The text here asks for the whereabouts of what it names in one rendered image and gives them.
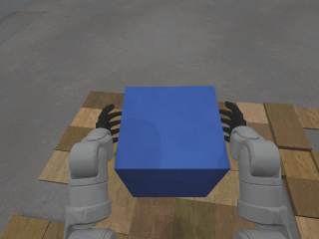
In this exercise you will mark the robot right upper arm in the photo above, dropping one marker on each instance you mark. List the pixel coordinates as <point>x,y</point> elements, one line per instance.
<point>258,234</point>

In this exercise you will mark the robot right hand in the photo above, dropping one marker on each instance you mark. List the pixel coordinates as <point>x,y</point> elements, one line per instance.
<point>236,119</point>

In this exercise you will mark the robot left upper arm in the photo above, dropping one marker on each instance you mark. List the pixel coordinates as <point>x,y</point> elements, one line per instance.
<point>94,233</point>

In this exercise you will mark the carton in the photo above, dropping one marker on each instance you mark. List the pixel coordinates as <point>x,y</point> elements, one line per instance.
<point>171,142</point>

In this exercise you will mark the robot left forearm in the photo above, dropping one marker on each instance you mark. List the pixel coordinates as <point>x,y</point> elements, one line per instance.
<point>88,176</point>

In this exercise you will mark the robot left hand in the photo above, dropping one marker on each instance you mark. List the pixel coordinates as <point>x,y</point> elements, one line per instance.
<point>104,120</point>

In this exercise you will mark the robot right forearm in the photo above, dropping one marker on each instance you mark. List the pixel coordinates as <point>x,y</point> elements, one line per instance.
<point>260,179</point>

